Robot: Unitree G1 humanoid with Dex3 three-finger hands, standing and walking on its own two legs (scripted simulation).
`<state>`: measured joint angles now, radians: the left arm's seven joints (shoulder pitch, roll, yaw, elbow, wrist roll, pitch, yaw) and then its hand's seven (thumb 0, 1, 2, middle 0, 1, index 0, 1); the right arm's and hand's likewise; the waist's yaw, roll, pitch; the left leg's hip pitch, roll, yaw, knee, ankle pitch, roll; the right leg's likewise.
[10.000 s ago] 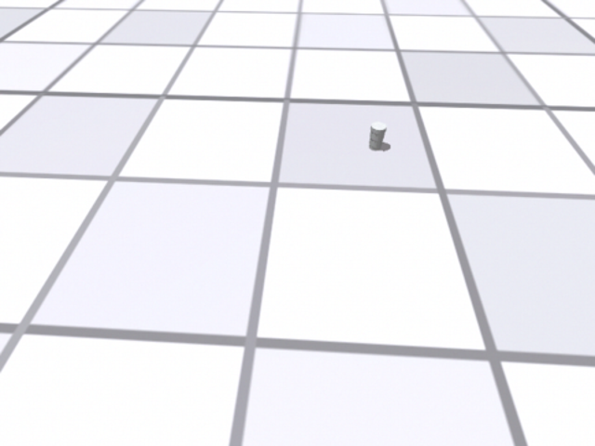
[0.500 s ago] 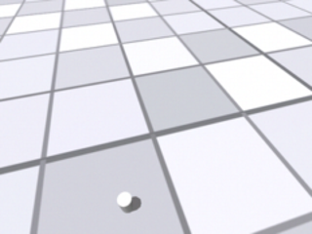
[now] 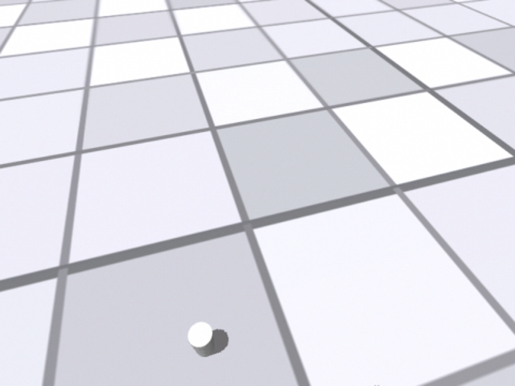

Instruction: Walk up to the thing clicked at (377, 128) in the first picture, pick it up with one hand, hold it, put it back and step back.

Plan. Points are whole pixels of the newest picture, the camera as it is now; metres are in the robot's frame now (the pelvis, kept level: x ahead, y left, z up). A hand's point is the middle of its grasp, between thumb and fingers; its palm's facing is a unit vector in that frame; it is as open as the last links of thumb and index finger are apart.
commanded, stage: walk up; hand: left
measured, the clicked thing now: (202, 341) +0.44 +0.20 -0.71
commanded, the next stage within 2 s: stand in 0.06 s
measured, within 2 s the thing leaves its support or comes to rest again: neither
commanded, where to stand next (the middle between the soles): +0.09 +0.00 m, yaw -2 degrees
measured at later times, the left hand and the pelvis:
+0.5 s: hand out of the picture +0.07 +0.24 -0.16, palm faces -0.03 -0.94 -0.33, open 7.4 cm; pelvis -0.01 -0.01 +0.00, yaw +0 degrees
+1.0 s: hand out of the picture +0.07 +0.24 -0.15, palm faces -0.05 -0.94 -0.34, open 7.4 cm; pelvis -0.01 -0.02 +0.00, yaw -1 degrees
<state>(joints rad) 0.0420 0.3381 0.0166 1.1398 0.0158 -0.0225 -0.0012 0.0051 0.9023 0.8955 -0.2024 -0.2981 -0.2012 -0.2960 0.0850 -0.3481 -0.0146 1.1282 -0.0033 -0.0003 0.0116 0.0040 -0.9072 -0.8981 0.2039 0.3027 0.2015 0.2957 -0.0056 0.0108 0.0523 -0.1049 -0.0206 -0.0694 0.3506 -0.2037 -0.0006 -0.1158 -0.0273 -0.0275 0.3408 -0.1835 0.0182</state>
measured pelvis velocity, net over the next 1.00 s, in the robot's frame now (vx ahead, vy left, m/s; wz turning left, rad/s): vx -0.01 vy -0.02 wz -0.01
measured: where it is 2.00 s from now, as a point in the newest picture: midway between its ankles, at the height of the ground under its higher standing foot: outside the picture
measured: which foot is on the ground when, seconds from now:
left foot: down 0.00-1.00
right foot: down 0.00-1.00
